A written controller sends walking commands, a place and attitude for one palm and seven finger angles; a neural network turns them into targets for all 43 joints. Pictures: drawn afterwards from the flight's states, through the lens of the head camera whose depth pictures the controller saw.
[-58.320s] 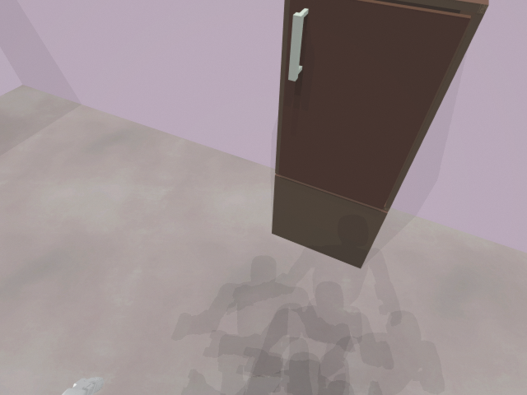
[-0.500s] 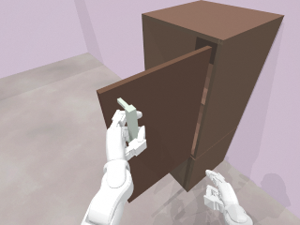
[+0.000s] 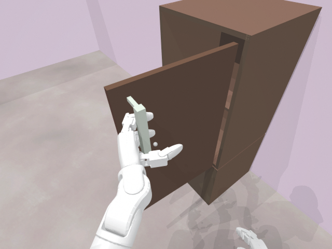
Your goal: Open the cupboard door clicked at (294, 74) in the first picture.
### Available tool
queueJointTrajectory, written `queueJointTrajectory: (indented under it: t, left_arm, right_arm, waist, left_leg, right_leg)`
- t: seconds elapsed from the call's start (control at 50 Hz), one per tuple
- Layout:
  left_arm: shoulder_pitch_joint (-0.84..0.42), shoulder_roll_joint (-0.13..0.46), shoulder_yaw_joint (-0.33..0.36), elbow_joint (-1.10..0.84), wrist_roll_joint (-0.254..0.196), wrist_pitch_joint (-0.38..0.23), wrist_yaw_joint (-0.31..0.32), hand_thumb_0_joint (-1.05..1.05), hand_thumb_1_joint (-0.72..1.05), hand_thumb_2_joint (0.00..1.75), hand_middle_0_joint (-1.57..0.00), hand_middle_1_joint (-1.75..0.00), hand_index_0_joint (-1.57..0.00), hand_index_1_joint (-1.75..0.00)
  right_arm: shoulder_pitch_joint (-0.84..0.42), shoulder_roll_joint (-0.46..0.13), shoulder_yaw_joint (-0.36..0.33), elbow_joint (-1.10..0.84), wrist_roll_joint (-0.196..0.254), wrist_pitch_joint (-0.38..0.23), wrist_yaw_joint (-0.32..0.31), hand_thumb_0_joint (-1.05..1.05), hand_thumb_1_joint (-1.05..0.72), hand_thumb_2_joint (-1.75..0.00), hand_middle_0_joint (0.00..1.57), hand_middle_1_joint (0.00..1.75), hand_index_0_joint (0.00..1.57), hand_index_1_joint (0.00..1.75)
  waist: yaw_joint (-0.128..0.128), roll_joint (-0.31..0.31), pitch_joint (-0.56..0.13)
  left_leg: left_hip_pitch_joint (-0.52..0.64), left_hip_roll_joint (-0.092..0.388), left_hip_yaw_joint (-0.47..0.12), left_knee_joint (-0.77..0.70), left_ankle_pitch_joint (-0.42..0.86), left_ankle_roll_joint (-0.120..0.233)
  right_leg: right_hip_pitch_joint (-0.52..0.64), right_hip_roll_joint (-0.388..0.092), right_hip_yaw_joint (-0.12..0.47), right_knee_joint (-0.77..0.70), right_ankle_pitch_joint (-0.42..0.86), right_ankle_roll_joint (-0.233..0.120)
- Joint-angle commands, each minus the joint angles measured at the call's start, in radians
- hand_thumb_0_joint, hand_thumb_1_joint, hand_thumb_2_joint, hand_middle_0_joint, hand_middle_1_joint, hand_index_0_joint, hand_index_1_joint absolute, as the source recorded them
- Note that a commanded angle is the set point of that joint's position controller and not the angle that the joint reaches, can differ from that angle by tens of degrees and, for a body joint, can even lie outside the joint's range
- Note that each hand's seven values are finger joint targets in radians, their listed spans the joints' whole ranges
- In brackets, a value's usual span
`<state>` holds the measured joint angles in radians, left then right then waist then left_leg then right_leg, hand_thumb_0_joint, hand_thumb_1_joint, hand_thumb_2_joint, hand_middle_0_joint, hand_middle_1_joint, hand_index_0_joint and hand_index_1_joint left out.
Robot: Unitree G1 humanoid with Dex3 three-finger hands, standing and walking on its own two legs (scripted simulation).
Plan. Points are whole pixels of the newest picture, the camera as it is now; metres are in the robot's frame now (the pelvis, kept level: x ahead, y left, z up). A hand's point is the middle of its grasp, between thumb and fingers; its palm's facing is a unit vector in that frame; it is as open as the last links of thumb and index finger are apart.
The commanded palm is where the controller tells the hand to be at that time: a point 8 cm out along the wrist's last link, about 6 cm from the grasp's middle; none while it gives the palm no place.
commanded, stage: open thumb and fingers to let go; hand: left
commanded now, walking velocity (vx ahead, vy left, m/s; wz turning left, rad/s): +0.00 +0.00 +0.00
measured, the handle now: (139, 128) +0.35 +0.09 +0.14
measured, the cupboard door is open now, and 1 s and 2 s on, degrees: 86 86 86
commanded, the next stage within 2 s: slide the hand sideways off the handle in 0.38 s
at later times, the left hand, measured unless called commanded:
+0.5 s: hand (151, 141) +0.31 +0.06 +0.15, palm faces +0.26 -0.97 +0.01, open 15.8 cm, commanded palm +0.26 +0.09 +0.14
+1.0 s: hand (143, 160) +0.27 +0.07 +0.13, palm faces -0.16 -0.99 -0.01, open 16.4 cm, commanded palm +0.23 +0.13 +0.14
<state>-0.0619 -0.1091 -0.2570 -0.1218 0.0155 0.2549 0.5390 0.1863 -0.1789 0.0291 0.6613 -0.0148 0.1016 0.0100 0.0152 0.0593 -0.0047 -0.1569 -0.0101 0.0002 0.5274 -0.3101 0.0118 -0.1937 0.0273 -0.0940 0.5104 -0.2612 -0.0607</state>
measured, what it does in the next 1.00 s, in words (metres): stands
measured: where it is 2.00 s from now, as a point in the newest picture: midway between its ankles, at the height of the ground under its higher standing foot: outside the picture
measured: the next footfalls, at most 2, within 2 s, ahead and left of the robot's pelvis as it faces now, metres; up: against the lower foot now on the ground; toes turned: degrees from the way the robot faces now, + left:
none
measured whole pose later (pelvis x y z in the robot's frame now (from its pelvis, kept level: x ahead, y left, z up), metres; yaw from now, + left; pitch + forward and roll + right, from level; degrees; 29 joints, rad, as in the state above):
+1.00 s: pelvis +0.00 +0.02 +0.00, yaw -2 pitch -4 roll +0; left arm 0.04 0.07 -0.21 -0.20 -0.09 0.19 0.06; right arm 0.18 -0.19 0.08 0.52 0.03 0.09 0.00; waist 0.01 0.03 -0.01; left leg -0.16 -0.04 0.04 0.55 -0.32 0.05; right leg -0.22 0.00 -0.05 0.55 -0.27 -0.03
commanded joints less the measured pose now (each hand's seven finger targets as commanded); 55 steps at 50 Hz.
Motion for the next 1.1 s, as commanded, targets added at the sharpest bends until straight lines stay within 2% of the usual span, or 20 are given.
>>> queueJointTrajectory:
  t: [0.0,0.14,0.2,0.34,0.46,0.48,0.5,0.52,0.54,0.56,0.6,0.66,0.7,0.74,0.84,0.88,0.96,0.98,1.02,1.08]
  left_arm:
    - [-0.282,-0.076,-0.001,-0.236,0.027,-0.081,0.015,0.00,-0.50,0.30,-0.29,-1.15,-0.29,-1.15]
    - [-0.307,-0.048,0.024,-0.195,0.030,-0.094,0.008,0.00,-0.50,0.30,-0.23,-0.80,-0.23,-0.80]
    - [-0.352,-0.068,0.003,-0.163,0.035,-0.090,-0.004,0.00,-0.50,0.30,-0.21,-0.65,-0.21,-0.65]
    - [-0.432,-0.090,-0.006,-0.108,0.033,-0.081,-0.007,0.00,-0.50,0.30,-0.15,-0.30,-0.15,-0.30]
    - [-0.396,-0.108,0.004,-0.061,0.030,-0.062,0.009,0.00,-0.50,0.30,-0.15,-0.30,-0.15,-0.30]
    - [-0.375,-0.054,-0.195,-0.071,0.099,-0.111,-0.206,0.00,-0.50,0.30,-0.15,-0.30,-0.15,-0.30]
    - [-0.430,0.021,-0.124,-0.108,0.060,-0.153,-0.319,0.00,-0.50,0.30,-0.15,-0.30,-0.15,-0.30]
    - [-0.454,0.064,-0.115,-0.154,0.041,-0.183,-0.405,0.00,-0.50,0.30,-0.15,-0.30,-0.15,-0.30]
    - [-0.460,0.089,-0.103,-0.140,0.013,-0.198,-0.479,0.00,-0.50,0.30,-0.15,-0.30,-0.15,-0.30]
    - [-0.438,0.082,-0.110,-0.113,-0.029,-0.197,-0.550,0.00,-0.50,0.30,-0.15,-0.30,-0.15,-0.30]
    - [-0.457,0.075,-0.057,-0.102,-0.119,-0.181,-0.604,0.00,-0.50,0.30,-0.15,-0.30,-0.15,-0.30]
    - [-0.386,0.088,0.034,-0.082,-0.186,-0.141,-0.570,0.00,-0.50,0.30,-0.15,-0.30,-0.15,-0.30]
    - [-0.362,0.058,0.020,-0.138,-0.175,-0.136,-0.536,0.00,-0.50,0.30,-0.15,-0.30,-0.15,-0.30]
    - [-0.310,0.085,0.036,-0.201,-0.151,-0.147,-0.504,0.00,-0.50,0.30,-0.15,-0.30,-0.15,-0.30]
    - [-0.223,0.141,0.043,-0.285,-0.094,-0.154,-0.482,0.00,-0.50,0.30,-0.15,-0.30,-0.15,-0.30]
    - [-0.194,0.181,0.083,-0.280,-0.095,-0.140,-0.477,0.00,-0.50,0.30,-0.15,-0.30,-0.15,-0.30]
    - [-0.095,0.209,0.123,-0.360,-0.110,-0.128,-0.476,0.00,-0.50,0.30,-0.15,-0.30,-0.15,-0.30]
    - [-0.082,0.196,0.112,-0.385,-0.117,-0.126,-0.482,0.00,-0.50,0.30,-0.15,-0.30,-0.15,-0.30]
    - [-0.047,0.211,0.124,-0.418,-0.125,-0.129,-0.493,0.00,-0.50,0.30,-0.15,-0.30,-0.15,-0.30]
    - [-0.007,0.221,0.125,-0.457,-0.128,-0.132,-0.511,0.00,-0.50,0.30,-0.15,-0.30,-0.15,-0.30]
  right_arm:
    - [-0.229,-0.055,-0.024,-0.193,-0.004,-0.078,-0.004,0.00,-0.90,-0.90,0.20,0.30,0.20,0.30]
    - [-0.235,-0.056,-0.024,-0.188,-0.004,-0.075,-0.011,0.00,-0.90,-0.90,0.20,0.30,0.20,0.30]
    - [-0.240,-0.055,-0.020,-0.184,-0.001,-0.068,-0.015,0.00,-0.90,-0.90,0.20,0.30,0.20,0.30]
    - [-0.235,-0.051,-0.016,-0.177,0.001,-0.064,-0.019,0.00,-0.90,-0.90,0.20,0.30,0.20,0.30]
    - [-0.240,-0.051,-0.013,-0.176,0.003,-0.040,-0.009,0.00,-0.90,-0.90,0.20,0.30,0.20,0.30]
    - [-0.170,-0.099,-0.011,-0.176,-0.007,-0.025,0.000,0.00,-0.90,-0.90,0.20,0.30,0.20,0.30]
    - [-0.160,-0.088,-0.015,-0.207,0.011,-0.019,-0.012,0.00,-0.90,-0.90,0.20,0.30,0.20,0.30]
    - [-0.166,-0.089,-0.010,-0.235,0.014,-0.020,-0.024,0.00,-0.90,-0.90,0.20,0.30,0.20,0.30]
    - [-0.164,-0.088,-0.005,-0.245,0.020,-0.026,-0.035,0.00,-0.90,-0.90,0.20,0.30,0.20,0.30]
    - [-0.165,-0.094,0.002,-0.252,0.029,-0.031,-0.040,0.00,-0.90,-0.90,0.20,0.30,0.20,0.30]
    - [-0.185,-0.092,0.014,-0.264,0.044,-0.055,-0.049,0.00,-0.90,-0.90,0.20,0.30,0.20,0.30]
    - [-0.201,-0.099,0.018,-0.262,0.053,-0.086,-0.047,0.00,-0.90,-0.90,0.20,0.30,0.20,0.30]
    - [-0.199,-0.097,0.015,-0.275,0.053,-0.101,-0.032,0.00,-0.90,-0.90,0.20,0.30,0.20,0.30]
    - [-0.187,-0.099,0.007,-0.285,0.048,-0.105,-0.018,0.00,-0.90,-0.90,0.20,0.30,0.20,0.30]
    - [-0.177,-0.102,0.001,-0.310,0.044,-0.089,-0.004,0.00,-0.90,-0.90,0.20,0.30,0.20,0.30]
    - [-0.188,-0.102,0.010,-0.314,0.044,-0.075,-0.010,0.00,-0.90,-0.90,0.20,0.30,0.20,0.30]
    - [-0.197,-0.098,0.012,-0.329,0.045,-0.069,-0.016,0.00,-0.90,-0.90,0.20,0.30,0.20,0.30]
    - [-0.200,-0.094,0.016,-0.335,0.044,-0.070,-0.017,0.00,-0.90,-0.90,0.20,0.30,0.20,0.30]
    - [-0.194,-0.097,0.013,-0.335,0.047,-0.077,-0.019,0.00,-0.90,-0.90,0.20,0.30,0.20,0.30]
    - [-0.188,-0.100,0.012,-0.337,0.048,-0.087,-0.023,0.00,-0.90,-0.90,0.20,0.30,0.20,0.30]
  waist:
    - [0.028,-0.140,-0.179]
    - [0.025,-0.138,-0.140]
    - [0.014,-0.146,-0.112]
    - [0.010,-0.131,-0.142]
    - [0.025,-0.107,-0.151]
    - [-0.062,-0.167,-0.111]
    - [-0.041,-0.146,-0.190]
    - [-0.032,-0.106,-0.238]
    - [-0.041,-0.104,-0.233]
    - [-0.048,-0.058,-0.201]
    - [-0.042,-0.092,-0.159]
    - [-0.009,-0.104,-0.121]
    - [-0.005,-0.105,-0.137]
    - [0.007,-0.093,-0.176]
    - [0.010,-0.099,-0.165]
    - [0.017,-0.075,-0.124]
    - [0.031,-0.080,-0.156]
    - [0.028,-0.060,-0.153]
    - [0.020,-0.095,-0.147]
    - [0.013,-0.057,-0.133]
  left_leg:
    - [0.010,-0.002,-0.013,-0.046,0.220,0.005]
    - [0.013,-0.009,-0.003,-0.057,0.171,0.010]
    - [0.019,-0.009,-0.009,-0.067,0.147,0.012]
    - [0.034,-0.007,-0.021,-0.084,0.149,0.007]
    - [0.020,0.004,-0.029,-0.096,0.187,-0.006]
    - [0.056,0.001,-0.033,-0.105,0.229,0.016]
    - [0.057,-0.002,-0.027,-0.096,0.254,0.019]
    - [0.073,-0.006,-0.021,-0.087,0.258,0.023]
    - [0.079,-0.008,-0.021,-0.079,0.254,0.027]
    - [0.076,-0.006,-0.027,-0.078,0.229,0.024]
    - [0.044,-0.002,-0.051,-0.091,0.155,0.018]
    - [-0.002,0.003,-0.068,-0.107,0.083,0.005]
    - [-0.005,0.008,-0.073,-0.106,0.102,0.002]
    - [0.001,0.012,-0.064,-0.096,0.152,-0.003]
    - [-0.014,0.019,-0.044,-0.087,0.171,0.000]
    - [-0.036,0.016,-0.038,-0.101,0.128,0.000]
    - [-0.019,0.016,-0.027,-0.093,0.176,0.003]
    - [-0.019,0.015,-0.024,-0.094,0.177,0.004]
    - [-0.016,0.015,-0.020,-0.084,0.185,0.009]
    - [-0.010,0.014,-0.018,-0.079,0.184,0.010]
  right_leg:
    - [0.076,-0.061,0.079,-0.133,0.121,0.020]
    - [0.061,-0.070,0.111,-0.197,0.020,0.024]
    - [0.036,-0.069,0.109,-0.215,-0.029,0.023]
    - [0.041,-0.058,0.081,-0.186,0.002,0.017]
    - [0.053,-0.046,0.053,-0.143,0.068,0.006]
    - [0.011,-0.040,0.068,-0.090,0.182,0.010]
    - [0.053,-0.039,0.060,-0.065,0.241,0.006]
    - [0.080,-0.041,0.062,-0.053,0.264,0.005]
    - [0.073,-0.041,0.057,-0.054,0.271,0.006]
    - [0.042,-0.039,0.053,-0.052,0.240,0.004]
    - [0.008,-0.030,0.035,-0.063,0.139,0.008]
    - [-0.014,-0.025,0.021,-0.062,0.035,0.012]
    - [-0.017,-0.023,0.011,-0.041,0.048,0.013]
    - [0.004,-0.022,0.016,-0.029,0.084,0.010]
    - [0.015,-0.023,0.028,-0.023,0.103,0.010]
    - [0.011,-0.025,0.035,-0.038,0.063,0.009]
    - [0.052,-0.022,0.040,-0.040,0.115,0.008]
    - [0.051,-0.024,0.040,-0.042,0.123,0.010]
    - [0.053,-0.022,0.045,-0.048,0.149,0.015]
    - [0.040,-0.023,0.047,-0.052,0.152,0.017]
